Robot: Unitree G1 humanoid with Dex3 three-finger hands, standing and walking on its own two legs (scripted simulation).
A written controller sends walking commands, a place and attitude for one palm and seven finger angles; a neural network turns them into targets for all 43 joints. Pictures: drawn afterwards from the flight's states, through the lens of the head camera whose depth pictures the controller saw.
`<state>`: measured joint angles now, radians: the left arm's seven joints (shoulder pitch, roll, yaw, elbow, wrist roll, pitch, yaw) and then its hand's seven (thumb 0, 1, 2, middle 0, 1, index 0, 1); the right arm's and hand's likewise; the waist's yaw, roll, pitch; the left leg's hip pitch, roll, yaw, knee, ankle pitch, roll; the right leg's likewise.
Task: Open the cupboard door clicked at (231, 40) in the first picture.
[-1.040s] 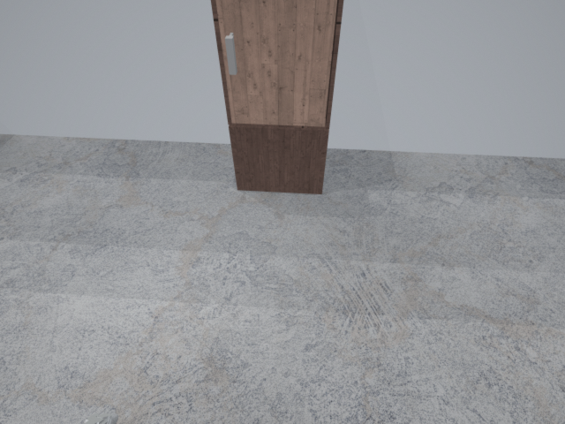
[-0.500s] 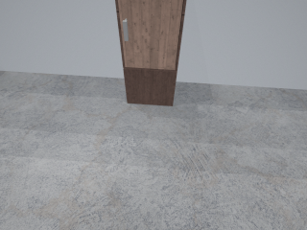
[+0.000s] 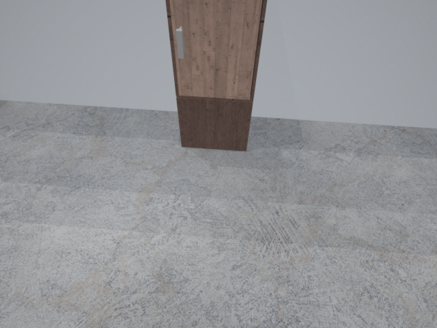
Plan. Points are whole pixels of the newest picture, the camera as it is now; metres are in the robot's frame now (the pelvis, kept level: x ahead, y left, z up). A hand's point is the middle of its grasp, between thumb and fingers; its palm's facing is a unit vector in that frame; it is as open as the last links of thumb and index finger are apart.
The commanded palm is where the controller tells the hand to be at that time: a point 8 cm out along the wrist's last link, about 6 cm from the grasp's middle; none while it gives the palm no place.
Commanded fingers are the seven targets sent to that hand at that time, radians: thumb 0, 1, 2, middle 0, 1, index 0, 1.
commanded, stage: look at it before walking up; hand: left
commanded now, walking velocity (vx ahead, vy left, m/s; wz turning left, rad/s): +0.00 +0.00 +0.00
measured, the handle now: (181, 42) +1.30 +0.26 -0.05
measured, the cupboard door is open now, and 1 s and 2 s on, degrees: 0 0 0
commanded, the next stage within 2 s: walk to a spot facing it in 0.40 s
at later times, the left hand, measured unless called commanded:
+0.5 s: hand out of the picture +0.07 +0.25 -0.16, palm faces -0.02 -0.94 -0.33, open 7.4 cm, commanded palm none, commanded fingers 0.00 0.90 0.90 -0.20 -0.30 -0.20 -0.30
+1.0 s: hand out of the picture +0.09 +0.20 -0.18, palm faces +0.08 -0.99 -0.14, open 7.4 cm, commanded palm none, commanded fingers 0.00 0.90 0.90 -0.20 -0.30 -0.20 -0.30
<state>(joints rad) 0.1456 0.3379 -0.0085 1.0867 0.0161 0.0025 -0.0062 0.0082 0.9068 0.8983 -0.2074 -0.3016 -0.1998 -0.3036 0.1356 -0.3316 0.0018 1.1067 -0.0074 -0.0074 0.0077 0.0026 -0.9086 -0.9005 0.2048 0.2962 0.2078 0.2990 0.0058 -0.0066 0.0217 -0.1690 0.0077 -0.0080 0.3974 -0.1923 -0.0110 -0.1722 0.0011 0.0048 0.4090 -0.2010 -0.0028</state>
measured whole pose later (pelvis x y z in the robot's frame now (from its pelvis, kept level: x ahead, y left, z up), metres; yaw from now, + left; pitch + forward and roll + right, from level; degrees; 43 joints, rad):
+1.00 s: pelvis +0.11 +0.03 +0.00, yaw +5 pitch +0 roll +0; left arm 0.30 0.19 0.03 1.09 0.03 0.01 -0.02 0.01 0.91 0.90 -0.20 -0.30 -0.20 -0.30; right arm 0.48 -0.10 -0.01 1.15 -0.01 -0.07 -0.01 0.00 -0.91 -0.90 0.20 0.30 0.21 0.30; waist -0.03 -0.04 0.02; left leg -0.07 -0.01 0.04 0.39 -0.32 0.04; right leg -0.50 -0.08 -0.07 1.03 -0.34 0.01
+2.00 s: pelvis +0.45 +0.07 -0.01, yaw +12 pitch -3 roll +0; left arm 0.27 0.15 0.06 1.06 0.03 0.05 0.00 0.01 0.92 0.90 -0.20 -0.30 -0.19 -0.30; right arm 0.27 -0.14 -0.04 1.07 -0.02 -0.02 -0.03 0.00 -0.93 -0.90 0.20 0.30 0.21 0.30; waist 0.02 -0.02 0.07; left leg -0.09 0.04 0.26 0.45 -0.32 0.04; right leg -0.47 -0.07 -0.09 0.83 -0.28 0.03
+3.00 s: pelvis +0.55 +0.06 -0.01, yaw -2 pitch +0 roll +1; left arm 0.17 0.16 0.05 1.04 0.03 -0.01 -0.03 0.01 0.91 0.90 -0.20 -0.30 -0.19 -0.30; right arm 0.51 -0.11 -0.03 1.17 -0.02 -0.03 -0.01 0.00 -0.91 -0.90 0.20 0.30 0.21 0.30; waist -0.06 0.00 0.04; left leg -0.10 0.07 0.13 0.50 -0.38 -0.02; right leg -0.30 -0.05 -0.11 0.52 -0.23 -0.02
